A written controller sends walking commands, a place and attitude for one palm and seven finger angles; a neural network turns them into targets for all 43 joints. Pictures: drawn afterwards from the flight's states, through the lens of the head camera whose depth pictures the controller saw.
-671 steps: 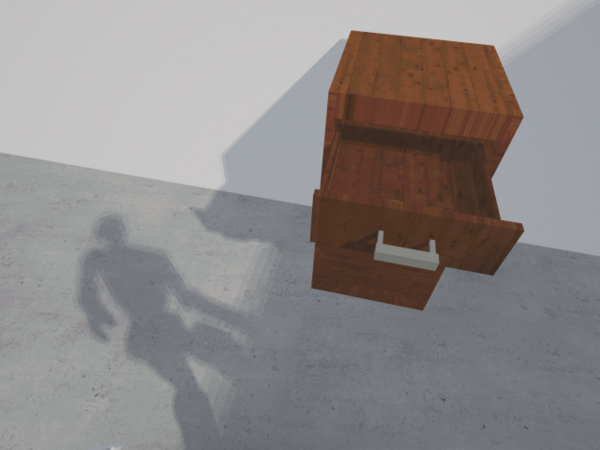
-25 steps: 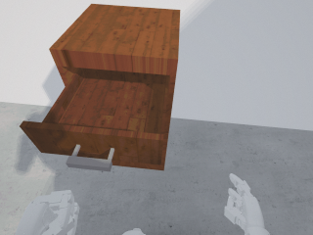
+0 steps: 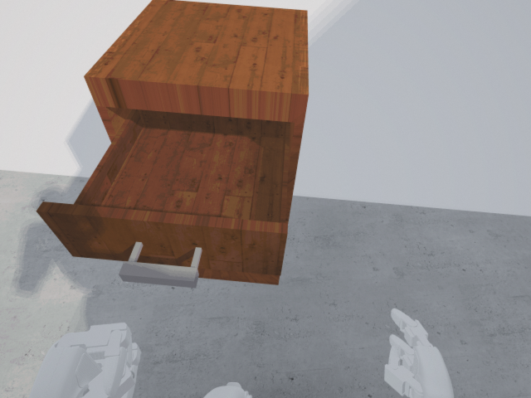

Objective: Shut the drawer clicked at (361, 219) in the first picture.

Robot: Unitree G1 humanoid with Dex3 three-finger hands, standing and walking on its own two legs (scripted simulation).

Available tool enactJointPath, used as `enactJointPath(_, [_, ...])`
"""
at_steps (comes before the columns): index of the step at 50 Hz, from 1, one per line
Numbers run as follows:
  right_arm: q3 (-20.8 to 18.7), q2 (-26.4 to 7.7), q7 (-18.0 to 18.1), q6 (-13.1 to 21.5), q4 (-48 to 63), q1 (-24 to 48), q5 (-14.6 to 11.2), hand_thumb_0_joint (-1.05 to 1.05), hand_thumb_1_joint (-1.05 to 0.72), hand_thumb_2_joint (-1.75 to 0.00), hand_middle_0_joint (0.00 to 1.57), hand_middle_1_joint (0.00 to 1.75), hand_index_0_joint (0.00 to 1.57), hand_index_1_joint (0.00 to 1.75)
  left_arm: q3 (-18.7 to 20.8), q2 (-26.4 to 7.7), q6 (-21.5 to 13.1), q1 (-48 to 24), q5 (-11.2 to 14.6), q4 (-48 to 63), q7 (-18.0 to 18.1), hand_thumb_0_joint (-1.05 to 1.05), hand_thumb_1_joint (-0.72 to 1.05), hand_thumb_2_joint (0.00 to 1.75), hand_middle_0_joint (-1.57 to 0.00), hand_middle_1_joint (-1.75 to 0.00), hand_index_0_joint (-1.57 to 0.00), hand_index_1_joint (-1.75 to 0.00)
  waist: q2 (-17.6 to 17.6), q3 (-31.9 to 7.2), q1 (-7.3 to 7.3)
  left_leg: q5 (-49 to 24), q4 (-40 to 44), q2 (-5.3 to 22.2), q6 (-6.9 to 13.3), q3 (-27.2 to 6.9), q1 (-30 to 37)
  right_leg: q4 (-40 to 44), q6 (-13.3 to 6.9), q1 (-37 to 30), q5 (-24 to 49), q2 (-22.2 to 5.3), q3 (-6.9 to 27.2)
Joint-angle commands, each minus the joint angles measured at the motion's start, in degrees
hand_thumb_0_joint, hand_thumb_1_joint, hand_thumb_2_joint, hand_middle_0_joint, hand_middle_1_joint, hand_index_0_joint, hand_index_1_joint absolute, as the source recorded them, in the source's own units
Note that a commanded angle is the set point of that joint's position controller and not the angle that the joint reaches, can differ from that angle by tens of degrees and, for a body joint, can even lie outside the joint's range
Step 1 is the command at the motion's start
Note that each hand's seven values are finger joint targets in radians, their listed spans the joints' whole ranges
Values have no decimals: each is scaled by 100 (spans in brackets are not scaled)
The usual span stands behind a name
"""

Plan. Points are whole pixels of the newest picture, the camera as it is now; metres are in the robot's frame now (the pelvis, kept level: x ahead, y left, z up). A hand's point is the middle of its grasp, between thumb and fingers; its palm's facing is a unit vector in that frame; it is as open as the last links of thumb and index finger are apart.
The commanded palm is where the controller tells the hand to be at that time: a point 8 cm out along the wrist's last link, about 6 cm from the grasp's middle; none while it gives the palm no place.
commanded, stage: raise the hand and make a fist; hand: left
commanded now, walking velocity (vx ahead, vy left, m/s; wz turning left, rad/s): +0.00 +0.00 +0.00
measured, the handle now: (163, 262) +0.32 +0.20 -0.01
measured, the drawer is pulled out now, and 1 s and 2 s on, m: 0.28 0.28 0.28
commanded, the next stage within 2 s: bring the fist close to the handle in 0.02 s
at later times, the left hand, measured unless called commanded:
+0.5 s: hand (162, 358) +0.17 +0.15 +0.05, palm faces +0.02 -1.00 -0.06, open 3.3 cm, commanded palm +0.13 +0.21 +0.05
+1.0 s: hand (170, 339) +0.20 +0.16 +0.00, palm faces +0.03 -1.00 -0.05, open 3.3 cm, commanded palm +0.18 +0.22 +0.00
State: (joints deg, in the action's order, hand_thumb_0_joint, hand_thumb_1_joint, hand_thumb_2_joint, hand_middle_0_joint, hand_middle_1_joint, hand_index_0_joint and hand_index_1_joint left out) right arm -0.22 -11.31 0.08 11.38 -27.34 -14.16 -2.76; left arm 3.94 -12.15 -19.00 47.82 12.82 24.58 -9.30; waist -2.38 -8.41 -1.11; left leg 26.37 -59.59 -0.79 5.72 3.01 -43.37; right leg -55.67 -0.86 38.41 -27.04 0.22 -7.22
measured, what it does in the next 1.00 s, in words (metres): stands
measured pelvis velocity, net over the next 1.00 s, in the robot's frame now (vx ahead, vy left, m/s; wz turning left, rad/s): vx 0.00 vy -0.04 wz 0.00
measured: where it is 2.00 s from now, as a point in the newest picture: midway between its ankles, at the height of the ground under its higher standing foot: outside the picture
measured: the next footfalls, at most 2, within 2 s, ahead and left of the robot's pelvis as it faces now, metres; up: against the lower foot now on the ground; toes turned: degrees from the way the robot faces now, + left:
none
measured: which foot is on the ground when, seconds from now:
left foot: down 0.00-1.00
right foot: down 0.00-1.00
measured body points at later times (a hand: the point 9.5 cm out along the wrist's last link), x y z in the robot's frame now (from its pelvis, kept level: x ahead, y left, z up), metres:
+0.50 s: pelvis +0.00 -0.03 -0.01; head +0.04 -0.02 +0.43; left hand +0.16 +0.20 +0.06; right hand +0.19 -0.26 -0.08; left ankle +0.04 +0.05 -0.67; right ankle +0.01 -0.12 -0.67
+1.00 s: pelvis +0.00 -0.04 -0.04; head +0.08 -0.03 +0.40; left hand +0.20 +0.21 +0.01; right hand +0.19 -0.28 -0.12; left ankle +0.04 +0.05 -0.67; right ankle +0.01 -0.12 -0.67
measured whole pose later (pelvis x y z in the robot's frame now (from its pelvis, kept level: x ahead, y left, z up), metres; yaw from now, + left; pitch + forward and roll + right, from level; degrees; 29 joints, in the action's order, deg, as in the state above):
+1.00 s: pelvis +0.00 -0.04 -0.04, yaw +0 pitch +18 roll -3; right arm -0.6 -12.4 2.5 9.8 -32.2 -10.0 -1.9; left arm 11.0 -13.9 -27.1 27.3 16.8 0.4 -15.7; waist -1.8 -9.4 0.6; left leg 30.5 -71.2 1.5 2.4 0.2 -58.7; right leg -67.5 -4.9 53.4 -32.3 2.0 -10.1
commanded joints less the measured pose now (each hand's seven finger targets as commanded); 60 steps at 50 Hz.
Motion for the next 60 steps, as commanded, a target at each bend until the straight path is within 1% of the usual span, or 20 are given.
enactJointPath(1, [-283,-786,29,373,1126,599,-68,0,-90,-90,20,30,20,30,-48,-158,-335,343,28,1247,41,0,90,90,-140,-160,-140,-160,-316,-290,55,-368,1515,345,-667,-1231,988,532,-87,434,110,154,91])
enactJointPath(6, [-293,-774,39,338,1194,543,-70,0,-90,-90,20,30,20,30,-55,-268,-269,373,-83,1300,133,0,90,90,-140,-160,-140,-160,-116,-325,46,-146,1505,327,-621,-1207,871,534,-83,411,22,154,140])
enactJointPath(9, [-296,-773,105,225,1122,559,-46,0,-90,-90,20,30,20,30,274,-459,-267,127,-117,867,251,0,90,90,-140,-160,-140,-160,130,-50,50,141,1436,261,-561,-1101,496,586,-105,416,-144,182,164])
enactJointPath(13, [-269,-766,153,167,1120,539,-45,0,-90,-90,20,30,20,30,356,-352,-452,-64,25,560,203,0,90,90,-140,-160,-140,-160,92,-110,77,165,1198,181,-491,-902,318,617,-106,479,-275,172,220])
enactJointPath(20, [-256,-828,180,306,944,464,-5,0,-90,-90,20,30,20,30,348,-521,-834,-771,130,403,-86,0,90,90,-140,-160,-140,-160,-253,-595,216,-353,750,136,-415,-792,325,560,-122,524,22,144,402])
enactJointPath(24, [-312,-796,201,228,799,514,-1,0,-90,-90,20,30,20,30,784,-720,-751,-600,176,-204,-136,0,90,90,-140,-160,-140,-160,-34,-700,122,-788,580,120,-398,-707,147,548,-125,298,418,138,451])
enactJointPath(30, [-361,-734,241,109,708,600,-4,0,-90,-90,20,30,20,30,1013,-651,-777,-569,352,-515,-226,0,90,90,-140,-160,-140,-160,65,-945,59,-1236,363,102,-391,-590,12,454,-74,29,1033,90,567])
enactJointPath(36, [-345,-789,261,195,491,597,41,0,-90,-90,20,30,20,30,947,-728,-1256,-1360,415,-763,-445,0,90,90,-140,-160,-140,-160,-42,-852,277,-1020,-49,133,-368,-610,-362,322,-60,504,757,53,763])
enactJointPath(38, [-361,-812,261,233,444,596,43,0,-90,-90,20,30,20,30,998,-749,-1361,-1425,443,-907,-537,0,90,90,-140,-160,-140,-160,12,-1019,262,-994,-151,138,-368,-601,-447,249,-57,516,683,42,807])
enactJointPath(39, [-361,-823,267,250,433,638,51,0,-90,-90,20,30,20,30,1002,-773,-1374,-1432,434,-946,-564,0,90,90,-140,-160,-140,-160,-150,-1031,230,-1037,-178,140,-358,-615,-431,205,-77,586,714,52,803])
enactJointPath(41, [-355,-831,267,241,427,615,41,0,-90,-90,20,30,20,30,1027,-760,-1341,-1560,488,-1080,-633,0,90,90,-140,-160,-140,-160,-26,-1165,243,-1046,-255,137,-355,-590,-534,176,-41,495,779,20,870])
enactJointPath(42, [-373,-844,279,228,419,620,40,0,-90,-90,20,30,20,30,1172,-877,-1311,-1605,504,-1162,-651,0,90,90,-140,-160,-140,-160,95,-1265,222,-1012,-302,142,-355,-580,-628,172,-19,437,742,8,921])
enactJointPath(44, [-374,-858,303,192,366,649,40,0,-90,-90,20,30,20,30,1329,-988,-1260,-1696,514,-1276,-657,0,90,90,-140,-160,-140,-160,12,-1308,180,-1078,-325,159,-344,-588,-670,116,-33,431,779,24,920])
enactJointPath(47, [-352,-856,296,161,417,665,40,0,-90,-90,20,30,20,30,1147,-814,-1192,-1862,535,-1249,-649,0,90,90,-140,-160,-140,-160,-188,-1342,170,-1066,-298,148,-345,-576,-614,32,-47,541,748,20,836])
enactJointPath(50, [-346,-885,305,115,350,618,64,0,-90,-90,20,30,20,30,1249,-932,-1167,-2169,504,-1457,-575,0,90,90,-140,-160,-140,-160,8,-1378,223,-982,-410,173,-331,-600,-776,-45,-32,662,639,42,845])
enactJointPath(53, [-328,-918,282,105,361,598,83,0,-90,-90,20,30,20,30,1028,-782,-1223,-2358,445,-1529,-563,0,90,90,-140,-160,-140,-160,-163,-1381,236,-963,-428,175,-343,-623,-754,-213,-74,918,583,66,720])
enactJointPath(54, [-319,-937,275,92,340,588,90,0,-90,-90,20,30,20,30,963,-758,-1209,-2463,426,-1643,-541,0,90,90,-140,-160,-140,-160,-73,-1339,287,-935,-452,185,-327,-654,-791,-238,-69,1019,554,88,705])
enactJointPath(56, [-341,-959,258,81,351,570,99,0,-90,-90,20,30,20,30,1045,-799,-1224,-2401,420,-1732,-519,0,90,90,-140,-160,-140,-160,-13,-1504,211,-963,-479,185,-341,-651,-818,-328,-76,981,601,83,688])
enactJointPath(57, [-339,-963,243,76,422,576,95,0,-90,-90,20,30,20,30,952,-769,-1238,-2388,422,-1540,-522,0,90,90,-140,-160,-140,-160,-77,-1655,193,-1034,-458,181,-335,-651,-725,-356,-75,946,686,78,673])
enactJointPath(60, [-367,-926,218,-1,507,591,69,0,-90,-90,20,30,20,30,1154,-956,-1159,-2086,413,-1248,-416,0,90,90,-140,-160,-140,-160,-220,-1937,40,-1334,-307,172,-347,-632,-461,-383,-88,693,1024,81,613])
